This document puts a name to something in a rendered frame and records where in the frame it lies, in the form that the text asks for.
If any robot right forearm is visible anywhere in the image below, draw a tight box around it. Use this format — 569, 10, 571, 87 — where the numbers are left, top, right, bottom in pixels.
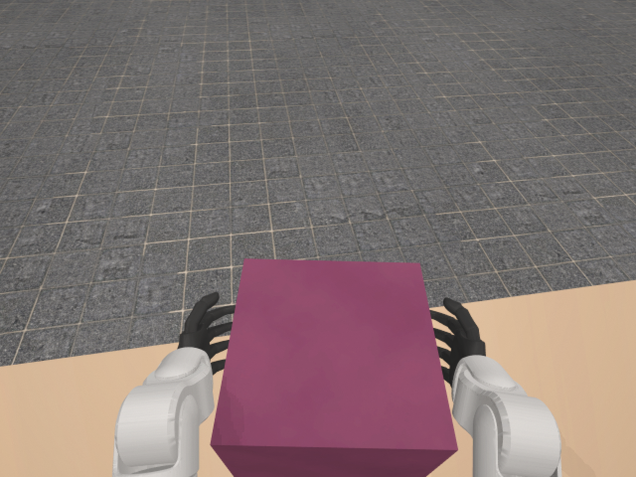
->
451, 355, 561, 477

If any robot left forearm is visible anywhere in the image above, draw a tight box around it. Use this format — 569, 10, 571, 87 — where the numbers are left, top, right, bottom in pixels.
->
112, 347, 215, 477

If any left robot hand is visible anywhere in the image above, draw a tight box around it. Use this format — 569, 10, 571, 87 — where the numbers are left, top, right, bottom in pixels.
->
177, 292, 236, 375

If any right robot hand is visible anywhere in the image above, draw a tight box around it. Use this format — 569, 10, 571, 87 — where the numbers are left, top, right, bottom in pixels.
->
429, 297, 486, 388

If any carton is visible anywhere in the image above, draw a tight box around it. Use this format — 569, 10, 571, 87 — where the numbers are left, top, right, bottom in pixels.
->
210, 258, 458, 477

